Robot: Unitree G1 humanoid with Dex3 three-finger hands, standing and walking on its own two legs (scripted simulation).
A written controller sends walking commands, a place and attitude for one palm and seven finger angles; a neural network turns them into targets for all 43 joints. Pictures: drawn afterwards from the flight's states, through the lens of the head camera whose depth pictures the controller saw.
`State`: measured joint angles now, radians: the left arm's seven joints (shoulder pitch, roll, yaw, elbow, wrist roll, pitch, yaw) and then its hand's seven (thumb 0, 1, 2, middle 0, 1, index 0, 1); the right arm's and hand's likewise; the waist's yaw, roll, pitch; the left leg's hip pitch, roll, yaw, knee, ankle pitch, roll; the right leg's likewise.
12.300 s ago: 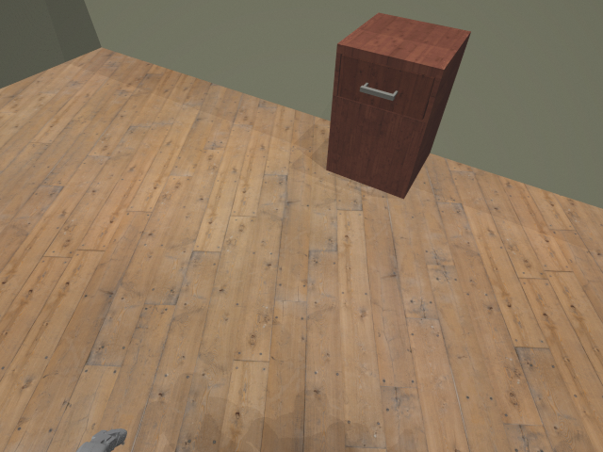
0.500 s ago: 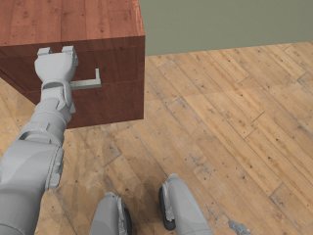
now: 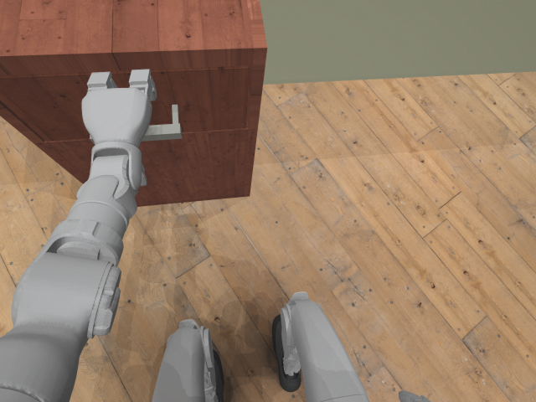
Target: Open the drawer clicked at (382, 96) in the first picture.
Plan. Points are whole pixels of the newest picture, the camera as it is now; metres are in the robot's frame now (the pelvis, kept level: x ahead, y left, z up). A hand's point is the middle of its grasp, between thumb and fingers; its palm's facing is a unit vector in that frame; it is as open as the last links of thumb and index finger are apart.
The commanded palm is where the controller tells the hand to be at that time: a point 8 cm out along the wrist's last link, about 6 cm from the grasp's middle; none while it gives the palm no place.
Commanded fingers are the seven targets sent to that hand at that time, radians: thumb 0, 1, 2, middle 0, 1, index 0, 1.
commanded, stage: move the hooked fingers above the handle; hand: left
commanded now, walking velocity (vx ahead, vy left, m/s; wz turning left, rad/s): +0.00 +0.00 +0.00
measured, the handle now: (137, 123) +0.58 +0.15 -0.09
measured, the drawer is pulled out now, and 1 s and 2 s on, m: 0.00 0.00 0.00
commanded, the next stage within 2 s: none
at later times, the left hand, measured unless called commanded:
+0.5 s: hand (138, 140) +0.52 +0.14 -0.05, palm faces -0.01 -0.07 -1.00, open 13.8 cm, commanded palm +0.51 +0.15 +0.01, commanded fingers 0.00 -0.50 0.30 -0.30 -1.20 -0.30 -1.20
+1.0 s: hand (136, 143) +0.51 +0.14 -0.05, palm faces -0.13 -0.04 -0.99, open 13.8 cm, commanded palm +0.51 +0.15 +0.01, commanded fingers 0.00 -0.50 0.30 -0.30 -1.20 -0.30 -1.20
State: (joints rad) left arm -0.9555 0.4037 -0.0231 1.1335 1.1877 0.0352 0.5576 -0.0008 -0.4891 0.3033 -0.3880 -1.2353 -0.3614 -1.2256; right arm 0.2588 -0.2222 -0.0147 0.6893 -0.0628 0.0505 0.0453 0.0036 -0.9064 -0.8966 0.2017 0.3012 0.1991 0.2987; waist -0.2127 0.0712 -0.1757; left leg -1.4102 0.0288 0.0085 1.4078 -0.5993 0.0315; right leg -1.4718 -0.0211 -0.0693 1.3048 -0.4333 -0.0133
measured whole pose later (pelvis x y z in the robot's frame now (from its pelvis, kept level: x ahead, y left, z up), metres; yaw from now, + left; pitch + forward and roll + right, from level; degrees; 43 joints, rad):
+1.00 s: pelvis +0.00 -0.01 +0.01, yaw +1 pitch +33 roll -1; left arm -0.92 0.41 -0.08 1.16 1.15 -0.07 0.44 0.00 -0.49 0.30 -0.32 -1.20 -0.32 -1.21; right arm 0.32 -0.25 -0.02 0.68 -0.05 0.02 0.02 0.00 -0.90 -0.90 0.20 0.30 0.20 0.30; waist -0.19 0.06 -0.21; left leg -1.37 0.02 0.02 1.38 -0.59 0.02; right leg -1.44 -0.02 -0.06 1.30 -0.44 -0.03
